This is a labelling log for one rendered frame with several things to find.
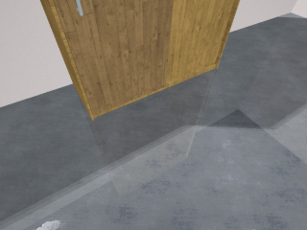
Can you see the left robot hand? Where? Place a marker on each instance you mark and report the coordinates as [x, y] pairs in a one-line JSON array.
[[50, 225]]

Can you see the wardrobe door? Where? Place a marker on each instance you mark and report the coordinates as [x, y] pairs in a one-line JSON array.
[[120, 47], [197, 31]]

